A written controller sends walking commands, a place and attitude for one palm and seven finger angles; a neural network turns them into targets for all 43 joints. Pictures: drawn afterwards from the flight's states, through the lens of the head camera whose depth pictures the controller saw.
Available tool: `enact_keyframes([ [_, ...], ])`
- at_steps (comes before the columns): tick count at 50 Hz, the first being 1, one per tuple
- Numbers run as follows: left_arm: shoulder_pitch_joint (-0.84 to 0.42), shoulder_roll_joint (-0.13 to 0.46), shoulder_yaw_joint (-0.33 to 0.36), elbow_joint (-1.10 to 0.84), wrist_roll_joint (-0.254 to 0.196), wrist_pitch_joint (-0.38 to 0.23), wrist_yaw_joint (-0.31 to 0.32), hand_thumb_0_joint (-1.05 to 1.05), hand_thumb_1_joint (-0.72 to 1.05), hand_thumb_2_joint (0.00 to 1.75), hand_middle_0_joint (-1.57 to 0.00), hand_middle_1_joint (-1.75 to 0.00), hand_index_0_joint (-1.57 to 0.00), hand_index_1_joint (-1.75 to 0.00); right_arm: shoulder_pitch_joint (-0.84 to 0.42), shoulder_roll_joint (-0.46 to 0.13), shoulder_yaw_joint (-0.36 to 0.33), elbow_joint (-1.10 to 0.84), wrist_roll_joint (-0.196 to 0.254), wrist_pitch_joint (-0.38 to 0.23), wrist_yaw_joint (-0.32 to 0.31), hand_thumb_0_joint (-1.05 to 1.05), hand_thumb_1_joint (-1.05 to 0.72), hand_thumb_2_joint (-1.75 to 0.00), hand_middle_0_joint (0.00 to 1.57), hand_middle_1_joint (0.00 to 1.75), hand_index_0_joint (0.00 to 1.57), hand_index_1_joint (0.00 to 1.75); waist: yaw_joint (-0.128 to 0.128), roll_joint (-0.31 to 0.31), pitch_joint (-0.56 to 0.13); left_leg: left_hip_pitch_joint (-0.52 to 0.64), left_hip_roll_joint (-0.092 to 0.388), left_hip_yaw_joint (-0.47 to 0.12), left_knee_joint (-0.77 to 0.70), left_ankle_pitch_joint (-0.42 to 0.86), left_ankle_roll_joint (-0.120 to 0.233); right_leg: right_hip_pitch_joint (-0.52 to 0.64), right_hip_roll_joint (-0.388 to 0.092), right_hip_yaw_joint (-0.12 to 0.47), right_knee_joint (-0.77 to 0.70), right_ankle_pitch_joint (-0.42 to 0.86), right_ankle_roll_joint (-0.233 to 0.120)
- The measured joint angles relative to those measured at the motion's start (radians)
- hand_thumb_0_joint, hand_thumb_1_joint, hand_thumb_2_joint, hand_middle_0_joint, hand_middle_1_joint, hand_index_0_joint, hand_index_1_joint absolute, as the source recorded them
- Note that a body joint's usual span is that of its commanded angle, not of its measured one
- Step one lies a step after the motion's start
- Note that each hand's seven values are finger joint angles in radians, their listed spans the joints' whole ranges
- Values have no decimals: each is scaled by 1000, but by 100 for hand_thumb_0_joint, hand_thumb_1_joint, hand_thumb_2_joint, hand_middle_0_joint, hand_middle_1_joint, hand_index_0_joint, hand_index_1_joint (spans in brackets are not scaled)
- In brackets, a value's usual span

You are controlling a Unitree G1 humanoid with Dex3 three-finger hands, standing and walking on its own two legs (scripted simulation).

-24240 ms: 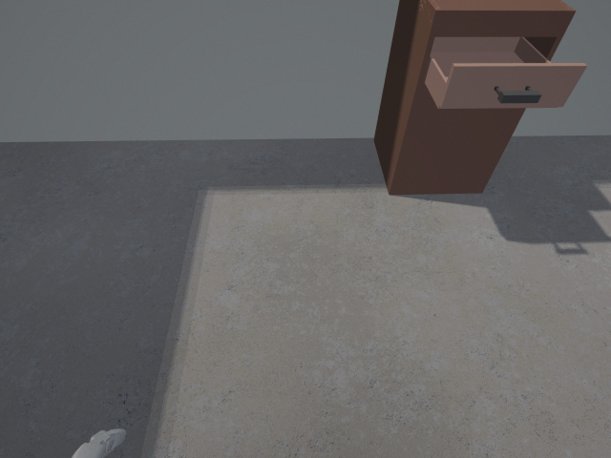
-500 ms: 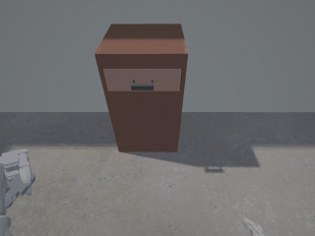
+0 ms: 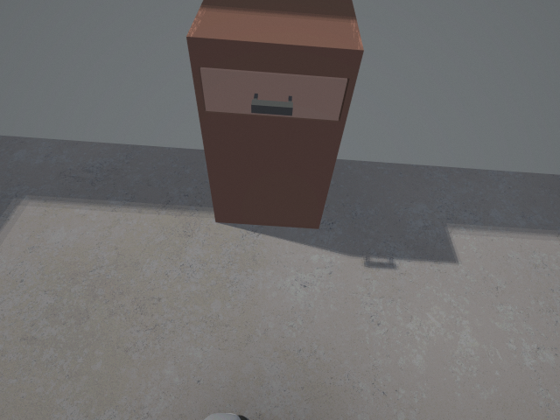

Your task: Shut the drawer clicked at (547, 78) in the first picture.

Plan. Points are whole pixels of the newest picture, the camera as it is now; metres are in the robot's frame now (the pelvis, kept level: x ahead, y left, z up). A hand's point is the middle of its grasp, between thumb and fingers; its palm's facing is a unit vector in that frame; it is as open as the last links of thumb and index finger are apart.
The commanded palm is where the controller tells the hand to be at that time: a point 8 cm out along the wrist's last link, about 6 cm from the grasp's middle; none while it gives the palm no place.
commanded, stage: let the arm hang, fingers relaxed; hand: left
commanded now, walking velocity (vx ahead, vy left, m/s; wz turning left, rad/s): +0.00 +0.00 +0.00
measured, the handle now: (272, 102) +0.93 +0.09 -0.11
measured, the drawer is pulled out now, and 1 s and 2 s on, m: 0.00 0.00 0.00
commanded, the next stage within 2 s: look to check the result in 0.60 s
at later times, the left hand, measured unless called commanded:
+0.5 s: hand out of the picture +0.10 +0.24 -0.15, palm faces -0.03 -0.95 -0.32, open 7.3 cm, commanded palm none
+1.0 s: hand (150, 397) +0.16 +0.22 -0.15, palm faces -0.04 -0.94 -0.34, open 7.3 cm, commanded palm none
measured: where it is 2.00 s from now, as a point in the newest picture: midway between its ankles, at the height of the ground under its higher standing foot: outside the picture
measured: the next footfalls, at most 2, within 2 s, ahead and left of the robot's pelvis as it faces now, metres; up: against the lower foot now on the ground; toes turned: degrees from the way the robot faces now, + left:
none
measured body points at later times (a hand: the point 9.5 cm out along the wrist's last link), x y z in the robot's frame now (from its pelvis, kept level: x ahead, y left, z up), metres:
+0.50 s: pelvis +0.02 +0.00 +0.01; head +0.04 -0.01 +0.46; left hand +0.10 +0.29 -0.13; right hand +0.08 -0.29 -0.14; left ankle +0.08 +0.11 -0.74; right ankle +0.03 -0.13 -0.74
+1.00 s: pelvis +0.07 -0.02 +0.01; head +0.10 -0.03 +0.46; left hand +0.17 +0.26 -0.12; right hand +0.14 -0.31 -0.13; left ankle +0.08 +0.11 -0.74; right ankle +0.03 -0.13 -0.74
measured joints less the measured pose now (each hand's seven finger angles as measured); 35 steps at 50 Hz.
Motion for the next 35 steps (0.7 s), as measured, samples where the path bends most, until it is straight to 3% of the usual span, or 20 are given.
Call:
enact_keyframes([
  [8, -42, 40, 16, 72, 0, -10, 8, 1, 91, 89, -42, -54, -42, -54, -33, 10, -8, 54, 1, -7, 0, 1, -90, -90, 20, 30, 20, 30, 0, 39, -15, 33, -17, 12, -48, -14, 10, 17, -4, 33, -21, -30, 0],
  [14, -103, 37, 12, 76, -3, -26, 9, 0, 91, 90, -27, -39, -27, -38, -66, 2, -9, 82, 4, -18, 2, 1, -90, -90, 20, 30, 20, 30, -6, 43, -23, 61, -28, 22, -70, 31, 12, 36, -12, 50, -30, 35, 15],
  [21, -152, 11, 4, 65, 0, -33, 7, 0, 91, 89, -22, -32, -22, -31, -82, -10, -12, 91, 0, -21, 9, 1, -90, -90, 20, 30, 20, 30, -21, 33, -54, 80, -27, 26, -99, -4, 7, 46, -8, 61, -45, -10, 13],
  [24, -172, 5, 2, 63, -2, -42, 6, 0, 91, 89, -21, -31, -21, -30, -89, -17, -11, 97, 1, -31, 5, 1, -90, -90, 20, 30, 20, 30, -26, 23, -41, 86, -26, 29, -101, 24, 4, 51, -7, 64, -52, 42, 22],
  [35, -201, -6, -5, 72, -10, -53, 12, 0, 91, 89, -20, -30, -21, -30, -89, -27, -2, 118, 6, -43, 1, 1, -90, -90, 20, 30, 20, 30, -38, 12, -22, 121, -12, 24, -129, -12, -13, 94, 7, 60, -96, 15, 16],
])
